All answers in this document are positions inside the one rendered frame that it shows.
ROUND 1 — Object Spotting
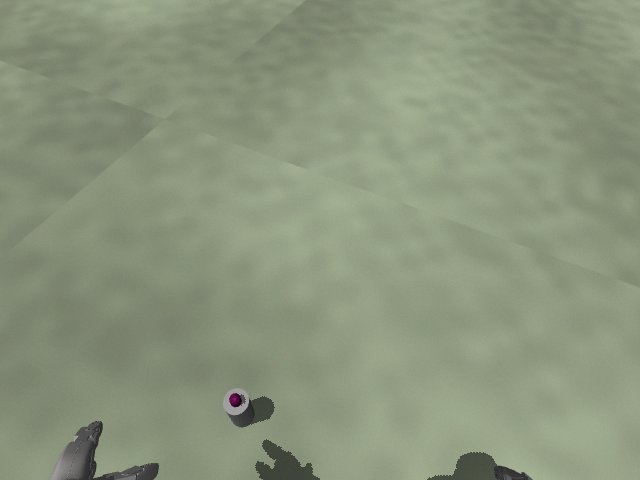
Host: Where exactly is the left robot hand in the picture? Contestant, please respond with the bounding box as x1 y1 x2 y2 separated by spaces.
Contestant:
50 421 159 480

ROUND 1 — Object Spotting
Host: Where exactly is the bottle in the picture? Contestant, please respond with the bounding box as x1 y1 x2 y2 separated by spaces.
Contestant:
223 388 255 427

